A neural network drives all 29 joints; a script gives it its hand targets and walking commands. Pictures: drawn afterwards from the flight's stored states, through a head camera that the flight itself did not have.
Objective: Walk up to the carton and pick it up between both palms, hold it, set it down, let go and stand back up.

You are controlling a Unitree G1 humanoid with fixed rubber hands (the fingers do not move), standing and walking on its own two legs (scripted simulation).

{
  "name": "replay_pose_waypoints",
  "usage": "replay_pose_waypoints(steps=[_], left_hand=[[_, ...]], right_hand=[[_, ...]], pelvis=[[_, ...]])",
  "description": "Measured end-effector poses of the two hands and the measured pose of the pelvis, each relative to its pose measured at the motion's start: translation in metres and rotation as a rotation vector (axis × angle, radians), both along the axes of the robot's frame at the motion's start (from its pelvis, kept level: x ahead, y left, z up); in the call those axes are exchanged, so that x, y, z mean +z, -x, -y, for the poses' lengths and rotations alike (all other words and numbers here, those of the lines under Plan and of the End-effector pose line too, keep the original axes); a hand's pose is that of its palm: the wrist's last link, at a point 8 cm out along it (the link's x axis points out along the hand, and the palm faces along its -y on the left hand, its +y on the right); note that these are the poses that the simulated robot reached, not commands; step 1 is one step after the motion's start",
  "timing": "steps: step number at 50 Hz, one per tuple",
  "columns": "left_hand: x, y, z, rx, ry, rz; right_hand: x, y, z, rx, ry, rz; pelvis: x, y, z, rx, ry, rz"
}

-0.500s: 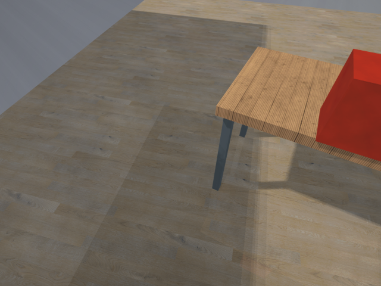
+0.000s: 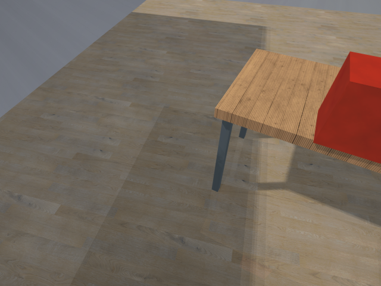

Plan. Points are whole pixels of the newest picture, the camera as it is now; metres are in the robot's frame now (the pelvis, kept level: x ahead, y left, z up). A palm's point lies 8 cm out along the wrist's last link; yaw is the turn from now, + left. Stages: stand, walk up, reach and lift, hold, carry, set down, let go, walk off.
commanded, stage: walk up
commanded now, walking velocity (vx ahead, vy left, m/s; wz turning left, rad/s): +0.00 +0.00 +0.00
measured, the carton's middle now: (365, 107) +0.65 -0.58 +0.01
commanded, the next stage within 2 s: none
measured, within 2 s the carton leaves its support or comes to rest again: neither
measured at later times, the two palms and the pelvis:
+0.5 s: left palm out of the picture +0.13 +0.17 -0.12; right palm out of the picture -0.02 -0.34 -0.14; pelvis +0.03 -0.09 -0.01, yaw -13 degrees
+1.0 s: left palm (186, 250) +0.26 +0.01 -0.15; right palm out of the picture +0.06 -0.42 -0.11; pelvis +0.14 -0.20 -0.01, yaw -23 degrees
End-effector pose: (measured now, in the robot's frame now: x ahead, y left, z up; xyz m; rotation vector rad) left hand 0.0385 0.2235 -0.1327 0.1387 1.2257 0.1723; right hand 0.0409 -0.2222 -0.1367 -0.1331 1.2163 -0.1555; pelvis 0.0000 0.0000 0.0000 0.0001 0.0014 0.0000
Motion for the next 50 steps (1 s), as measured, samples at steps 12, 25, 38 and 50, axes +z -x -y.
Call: replay_pose_waypoints(steps=[12, 25, 38, 50], left_hand=[[-0.006, 0.021, 0.004, -0.024, 0.009, -0.096], [0.009, -0.089, 0.051, -0.295, -0.075, -0.002], [-0.003, -0.121, 0.159, -0.311, -0.007, 0.006], [-0.018, -0.222, 0.212, -0.505, 0.034, -0.04]], right_hand=[[-0.004, 0.023, 0.003, -0.041, 0.015, -0.055], [-0.007, 0.065, 0.121, -0.208, 0.121, -0.068], [0.012, -0.036, 0.199, -0.19, 0.11, 0.152], [0.023, -0.014, 0.201, -0.408, 0.137, 0.016]], pelvis=[[0.0, -0.001, 0.004, -0.039, -0.014, 0.019], [-0.01, -0.026, 0.087, -0.23, -0.019, 0.05], [-0.011, -0.075, 0.159, -0.331, 0.015, 0.061], [-0.006, -0.142, 0.204, -0.406, 0.024, 0.066]])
